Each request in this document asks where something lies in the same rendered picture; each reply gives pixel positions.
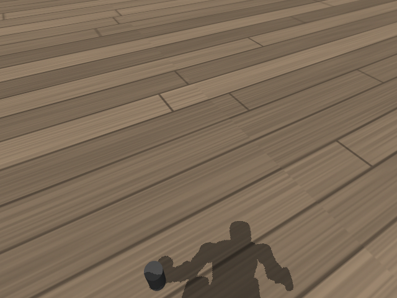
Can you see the can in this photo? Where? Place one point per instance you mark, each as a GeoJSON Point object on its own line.
{"type": "Point", "coordinates": [154, 275]}

